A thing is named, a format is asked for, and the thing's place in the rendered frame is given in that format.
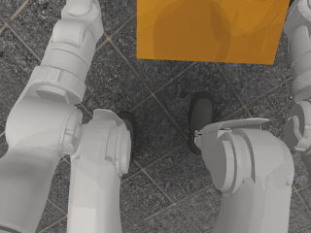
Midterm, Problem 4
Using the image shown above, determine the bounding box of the carton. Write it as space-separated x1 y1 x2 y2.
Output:
136 0 291 65

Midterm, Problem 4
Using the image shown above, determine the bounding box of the robot left upper arm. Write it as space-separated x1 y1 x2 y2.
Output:
0 95 83 233

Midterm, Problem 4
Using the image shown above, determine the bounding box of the robot right forearm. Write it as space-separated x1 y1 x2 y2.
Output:
283 0 311 103

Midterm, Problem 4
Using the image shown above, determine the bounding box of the robot shin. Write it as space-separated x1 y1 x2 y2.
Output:
194 117 294 185
70 109 127 163

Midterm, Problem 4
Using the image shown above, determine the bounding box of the left robot shin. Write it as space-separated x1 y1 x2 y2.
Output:
70 109 127 163

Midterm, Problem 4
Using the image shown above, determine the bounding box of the robot right upper arm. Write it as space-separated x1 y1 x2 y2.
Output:
283 98 311 187

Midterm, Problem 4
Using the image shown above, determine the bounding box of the robot left forearm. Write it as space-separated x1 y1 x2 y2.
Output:
5 0 104 144

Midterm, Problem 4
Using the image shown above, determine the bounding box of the right robot shin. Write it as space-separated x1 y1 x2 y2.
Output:
194 117 294 185

